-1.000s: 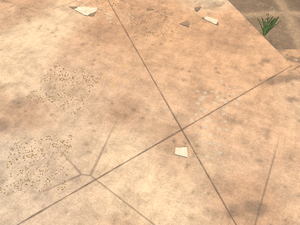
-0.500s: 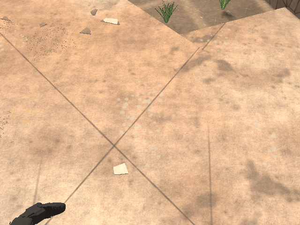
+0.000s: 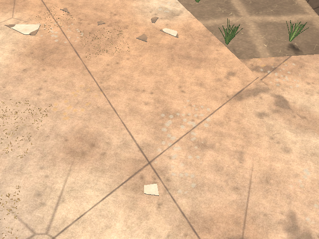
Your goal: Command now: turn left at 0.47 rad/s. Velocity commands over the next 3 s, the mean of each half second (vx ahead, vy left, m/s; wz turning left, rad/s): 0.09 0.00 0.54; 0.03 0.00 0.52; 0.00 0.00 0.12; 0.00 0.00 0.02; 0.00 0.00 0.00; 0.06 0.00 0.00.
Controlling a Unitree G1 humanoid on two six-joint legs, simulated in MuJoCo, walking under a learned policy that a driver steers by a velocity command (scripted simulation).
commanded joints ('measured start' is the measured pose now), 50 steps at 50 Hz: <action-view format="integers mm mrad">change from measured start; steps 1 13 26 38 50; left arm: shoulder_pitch -34 144 118 72 37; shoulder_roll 31 179 188 146 82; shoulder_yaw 4 41 39 10 -16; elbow -76 -56 -35 -59 -76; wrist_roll -4 34 -12 11 -3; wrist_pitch -20 -87 -39 -37 -37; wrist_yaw -4 -39 -4 -7 -27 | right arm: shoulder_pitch -55 -120 -179 -111 -108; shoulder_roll -169 -166 -72 -176 -151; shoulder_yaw -52 -61 -36 -60 -39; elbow -95 -195 -217 -197 -158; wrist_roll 11 23 21 14 -2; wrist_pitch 2 -7 21 -3 16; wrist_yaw -14 -5 52 22 9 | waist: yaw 21 50 85 45 13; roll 136 -157 -128 114 178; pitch -142 21 -48 -151 -145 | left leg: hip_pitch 194 -528 -265 120 49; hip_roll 203 -7 53 198 173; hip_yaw -254 -150 75 -257 -329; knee -137 539 253 -181 -123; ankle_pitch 508 -273 -5 459 240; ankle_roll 181 -11 -96 209 188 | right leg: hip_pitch -62 385 413 -103 128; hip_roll -13 -443 -316 -97 -48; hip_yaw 31 613 -37 48 27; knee -87 -869 -726 129 -355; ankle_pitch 58 -227 637 54 142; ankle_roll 26 -305 -223 24 16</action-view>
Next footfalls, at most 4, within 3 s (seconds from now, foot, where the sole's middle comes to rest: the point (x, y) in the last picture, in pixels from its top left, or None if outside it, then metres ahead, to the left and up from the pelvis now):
0.20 right None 0.06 -0.14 -0.78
0.64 left None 0.11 0.16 -0.77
1.06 right None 0.24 -0.05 -0.78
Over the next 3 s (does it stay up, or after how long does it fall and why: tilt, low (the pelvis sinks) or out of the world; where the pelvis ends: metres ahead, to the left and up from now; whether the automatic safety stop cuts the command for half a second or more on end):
stays up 0.17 0.03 0.00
